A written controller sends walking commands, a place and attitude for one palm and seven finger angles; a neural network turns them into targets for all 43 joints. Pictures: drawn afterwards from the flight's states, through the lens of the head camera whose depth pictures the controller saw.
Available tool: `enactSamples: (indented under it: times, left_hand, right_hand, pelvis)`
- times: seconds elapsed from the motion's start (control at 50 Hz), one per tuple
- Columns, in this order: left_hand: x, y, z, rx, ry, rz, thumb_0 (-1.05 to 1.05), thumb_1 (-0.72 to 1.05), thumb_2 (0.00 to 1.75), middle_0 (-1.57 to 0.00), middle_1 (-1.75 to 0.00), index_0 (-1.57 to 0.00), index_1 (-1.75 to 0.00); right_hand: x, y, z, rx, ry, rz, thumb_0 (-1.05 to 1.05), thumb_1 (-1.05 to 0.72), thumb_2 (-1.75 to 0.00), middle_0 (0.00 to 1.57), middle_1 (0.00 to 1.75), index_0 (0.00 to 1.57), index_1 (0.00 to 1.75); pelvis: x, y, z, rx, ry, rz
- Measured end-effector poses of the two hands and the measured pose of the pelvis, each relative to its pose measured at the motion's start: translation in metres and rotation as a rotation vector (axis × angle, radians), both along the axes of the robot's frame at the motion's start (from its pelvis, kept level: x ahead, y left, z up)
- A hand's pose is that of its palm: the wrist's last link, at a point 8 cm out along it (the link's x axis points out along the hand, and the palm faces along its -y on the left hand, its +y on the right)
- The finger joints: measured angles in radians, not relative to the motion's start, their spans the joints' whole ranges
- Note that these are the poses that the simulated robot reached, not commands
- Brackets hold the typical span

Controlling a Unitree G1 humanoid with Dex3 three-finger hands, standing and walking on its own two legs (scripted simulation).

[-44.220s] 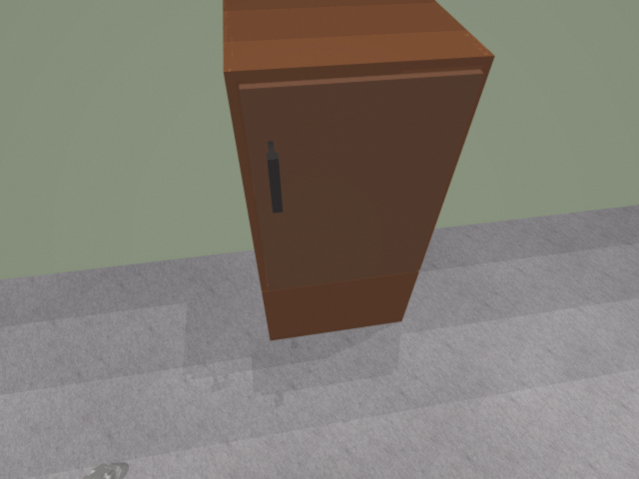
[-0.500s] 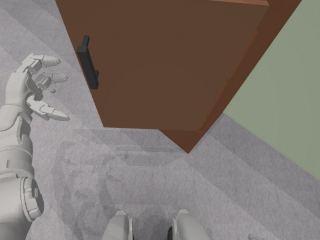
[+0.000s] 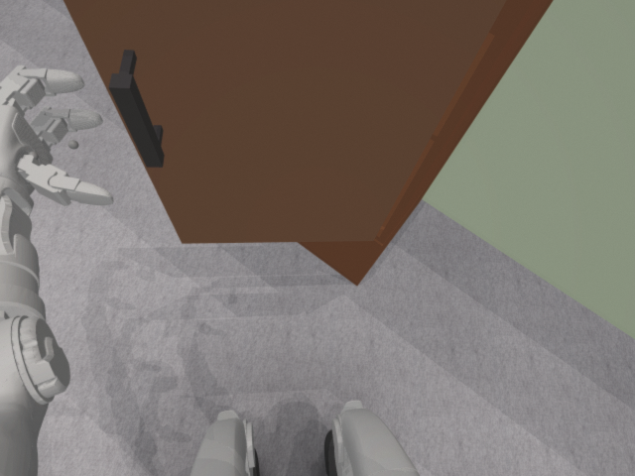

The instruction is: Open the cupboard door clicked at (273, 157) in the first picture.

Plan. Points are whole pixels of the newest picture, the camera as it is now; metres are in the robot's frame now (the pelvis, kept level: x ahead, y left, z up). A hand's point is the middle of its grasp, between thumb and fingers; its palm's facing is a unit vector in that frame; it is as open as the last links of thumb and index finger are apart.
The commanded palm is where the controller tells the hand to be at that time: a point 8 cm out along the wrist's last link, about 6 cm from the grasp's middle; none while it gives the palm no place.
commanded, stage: move the hooked fingers beside the handle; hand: left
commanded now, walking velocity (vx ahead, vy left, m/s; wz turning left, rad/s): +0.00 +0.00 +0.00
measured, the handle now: (142, 113) +0.54 +0.18 +0.07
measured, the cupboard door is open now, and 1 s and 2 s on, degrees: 41 41 41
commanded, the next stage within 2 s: slide the fingers in behind the handle in 0.62 s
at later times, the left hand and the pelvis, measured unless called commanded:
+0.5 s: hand (74, 147) +0.49 +0.25 +0.07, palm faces -0.03 -1.00 -0.01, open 14.0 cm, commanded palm +0.48 +0.28 +0.07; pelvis +0.01 +0.01 +0.00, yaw +1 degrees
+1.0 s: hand (97, 144) +0.50 +0.23 +0.07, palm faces -0.03 -1.00 +0.00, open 14.0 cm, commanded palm +0.48 +0.26 +0.07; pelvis +0.01 +0.00 +0.00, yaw +1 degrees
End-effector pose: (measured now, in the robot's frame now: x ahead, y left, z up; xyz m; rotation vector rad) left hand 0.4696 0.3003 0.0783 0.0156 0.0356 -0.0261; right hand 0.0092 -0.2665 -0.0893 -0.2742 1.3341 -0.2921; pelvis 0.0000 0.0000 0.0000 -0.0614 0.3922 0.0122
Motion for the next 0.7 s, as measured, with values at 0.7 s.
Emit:
enactSamples:
  times: [0.7]
  left_hand:
    - [0.008, -0.008, -0.008, -0.008, 0.0, -0.008, -0.01, -0.5, 0.3, -0.3, -1.2, -0.3, -1.2]
  right_hand:
    - [0.021, 0.006, -0.005, 0.01, -0.001, 0.03, 0.0, -0.9, -0.9, 0.21, 0.3, 0.2, 0.3]
  pelvis:
    - [0.006, 0.003, -0.001, -0.008, 0.011, 0.013]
